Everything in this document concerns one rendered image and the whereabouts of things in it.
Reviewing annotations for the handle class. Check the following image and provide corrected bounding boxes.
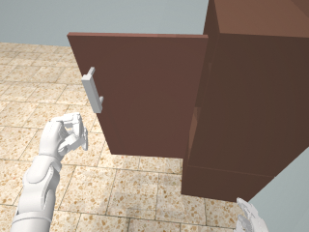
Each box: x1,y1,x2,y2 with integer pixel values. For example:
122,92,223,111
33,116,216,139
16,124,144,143
81,67,104,113

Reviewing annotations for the left robot forearm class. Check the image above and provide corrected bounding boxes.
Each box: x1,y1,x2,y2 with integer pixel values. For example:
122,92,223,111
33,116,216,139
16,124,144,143
10,155,63,232

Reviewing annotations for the left robot hand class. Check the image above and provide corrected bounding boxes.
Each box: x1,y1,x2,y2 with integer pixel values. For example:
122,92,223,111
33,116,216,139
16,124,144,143
39,112,89,161

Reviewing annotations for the cupboard door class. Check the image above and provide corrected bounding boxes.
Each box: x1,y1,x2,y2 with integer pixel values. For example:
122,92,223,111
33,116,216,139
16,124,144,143
67,32,209,159

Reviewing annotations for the right robot hand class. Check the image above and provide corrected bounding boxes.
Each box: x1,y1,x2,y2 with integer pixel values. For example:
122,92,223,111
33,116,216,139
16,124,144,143
233,197,269,232

